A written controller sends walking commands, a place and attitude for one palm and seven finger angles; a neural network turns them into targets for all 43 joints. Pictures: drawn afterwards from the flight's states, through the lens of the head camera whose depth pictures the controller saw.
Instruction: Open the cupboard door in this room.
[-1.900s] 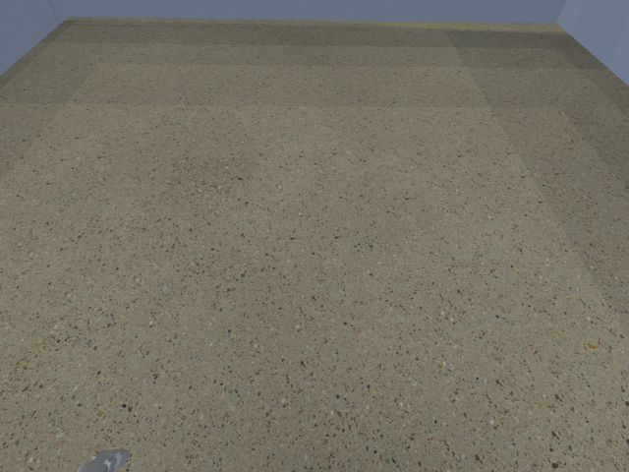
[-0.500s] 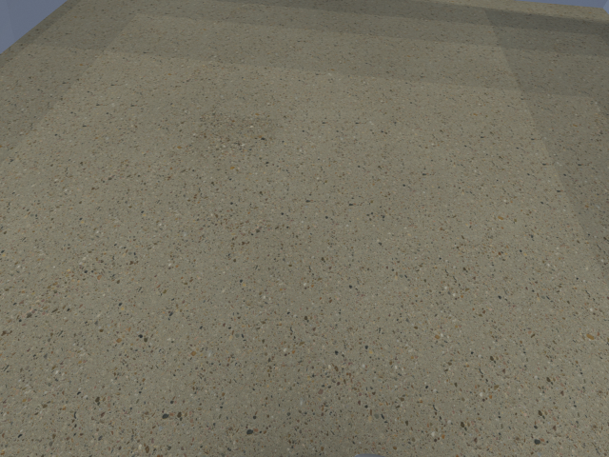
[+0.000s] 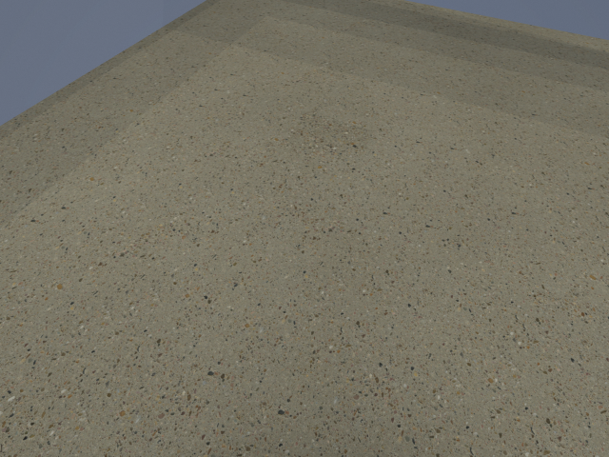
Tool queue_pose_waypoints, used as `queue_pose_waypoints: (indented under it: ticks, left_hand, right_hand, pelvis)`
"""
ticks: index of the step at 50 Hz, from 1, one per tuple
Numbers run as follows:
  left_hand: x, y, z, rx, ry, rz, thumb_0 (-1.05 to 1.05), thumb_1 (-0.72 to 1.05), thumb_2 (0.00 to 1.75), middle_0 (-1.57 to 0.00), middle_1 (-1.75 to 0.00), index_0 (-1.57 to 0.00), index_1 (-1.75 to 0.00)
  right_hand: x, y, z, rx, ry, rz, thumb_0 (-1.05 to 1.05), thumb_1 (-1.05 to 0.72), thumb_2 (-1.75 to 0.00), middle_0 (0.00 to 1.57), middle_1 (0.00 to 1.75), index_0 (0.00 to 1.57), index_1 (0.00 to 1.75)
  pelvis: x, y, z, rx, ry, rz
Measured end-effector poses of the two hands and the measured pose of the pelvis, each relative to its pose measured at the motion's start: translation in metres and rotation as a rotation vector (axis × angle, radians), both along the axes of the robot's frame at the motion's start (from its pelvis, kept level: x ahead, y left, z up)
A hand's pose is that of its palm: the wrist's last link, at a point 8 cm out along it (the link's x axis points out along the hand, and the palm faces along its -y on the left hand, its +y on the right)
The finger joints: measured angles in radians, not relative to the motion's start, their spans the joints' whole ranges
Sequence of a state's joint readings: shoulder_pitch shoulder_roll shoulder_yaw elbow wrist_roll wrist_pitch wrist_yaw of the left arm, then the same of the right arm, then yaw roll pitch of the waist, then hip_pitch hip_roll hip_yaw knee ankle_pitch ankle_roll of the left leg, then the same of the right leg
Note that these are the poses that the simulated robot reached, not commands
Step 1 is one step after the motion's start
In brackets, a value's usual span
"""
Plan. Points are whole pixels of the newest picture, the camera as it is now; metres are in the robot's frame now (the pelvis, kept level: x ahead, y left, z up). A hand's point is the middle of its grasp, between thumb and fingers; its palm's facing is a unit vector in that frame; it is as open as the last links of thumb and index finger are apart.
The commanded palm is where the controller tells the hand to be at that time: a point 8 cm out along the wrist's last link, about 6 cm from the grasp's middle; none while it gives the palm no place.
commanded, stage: turn or walk to find it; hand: left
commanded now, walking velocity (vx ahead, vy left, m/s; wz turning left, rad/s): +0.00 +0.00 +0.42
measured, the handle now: out of the picture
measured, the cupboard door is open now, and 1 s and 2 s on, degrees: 0 0 0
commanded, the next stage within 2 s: stand and wait in 1.42 s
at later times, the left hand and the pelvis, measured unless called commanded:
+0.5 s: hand out of the picture +0.03 +0.21 -0.15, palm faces +0.21 -0.94 -0.28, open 7.3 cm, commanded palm none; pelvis -0.03 -0.01 +0.00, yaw +11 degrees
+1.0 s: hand out of the picture -0.10 +0.24 -0.17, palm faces +0.44 -0.87 -0.23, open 7.4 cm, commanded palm none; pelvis -0.06 +0.02 +0.00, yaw +24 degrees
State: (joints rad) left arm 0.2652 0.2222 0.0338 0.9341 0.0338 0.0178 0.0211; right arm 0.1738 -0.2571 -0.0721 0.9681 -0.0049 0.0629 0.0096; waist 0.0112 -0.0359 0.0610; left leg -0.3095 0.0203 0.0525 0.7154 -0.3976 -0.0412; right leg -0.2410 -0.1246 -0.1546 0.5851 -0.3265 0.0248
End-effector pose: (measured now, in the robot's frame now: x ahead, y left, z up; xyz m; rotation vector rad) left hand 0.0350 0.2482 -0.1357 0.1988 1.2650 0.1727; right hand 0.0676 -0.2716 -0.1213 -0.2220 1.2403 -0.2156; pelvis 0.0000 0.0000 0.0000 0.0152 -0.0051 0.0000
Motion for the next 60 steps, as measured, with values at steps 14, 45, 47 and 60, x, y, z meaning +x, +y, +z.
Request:
queue_pose_waypoints:
  ticks: [14,45,47,60]
  left_hand:
    - [-0.032,0.039,0.005,-0.001,0.016,0.129,0.01,0.91,0.9,-0.2,-0.3,-0.2,-0.3]
    - [-0.154,0.017,-0.018,-0.028,0.051,0.425,0.01,0.91,0.9,-0.2,-0.3,-0.21,-0.3]
    - [-0.162,0.022,-0.014,-0.027,0.068,0.442,0.01,0.91,0.9,-0.2,-0.3,-0.2,-0.3]
    - [-0.14,0.019,0.018,0.042,-0.085,0.497,0.01,0.91,0.9,-0.2,-0.3,-0.2,-0.3]
  right_hand:
    - [0.016,0.063,0.008,0.038,-0.052,0.133,0.0,-0.91,-0.9,0.2,0.3,0.2,0.3]
    - [0.037,0.076,-0.003,0.0,0.003,0.401,0.01,-0.91,-0.9,0.2,0.3,0.2,0.3]
    - [0.04,0.086,0.002,0.003,-0.02,0.419,0.0,-0.91,-0.9,0.2,0.3,0.2,0.3]
    - [0.046,0.095,-0.01,0.079,-0.007,0.502,0.0,-0.91,-0.9,0.2,0.3,0.2,0.3]
  pelvis:
    - [-0.017,0.022,0.008,-0.031,0.0,0.097]
    - [-0.052,0.018,-0.007,-0.012,0.006,0.389]
    - [-0.054,0.021,-0.002,-0.018,0.004,0.401]
    - [-0.058,0.005,0.004,-0.011,-0.001,0.506]
